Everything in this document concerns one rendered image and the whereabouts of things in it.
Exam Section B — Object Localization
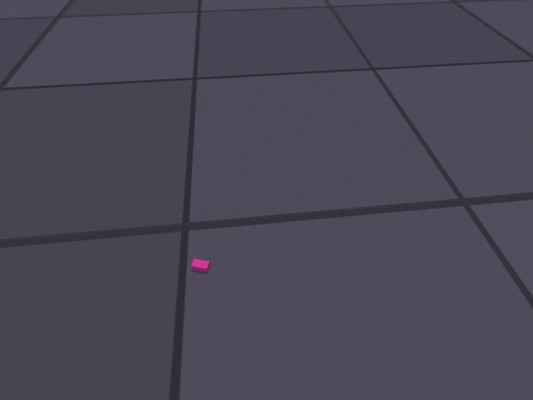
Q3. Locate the small box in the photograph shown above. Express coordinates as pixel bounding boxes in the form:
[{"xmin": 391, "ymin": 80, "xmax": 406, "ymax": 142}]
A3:
[{"xmin": 192, "ymin": 258, "xmax": 211, "ymax": 273}]

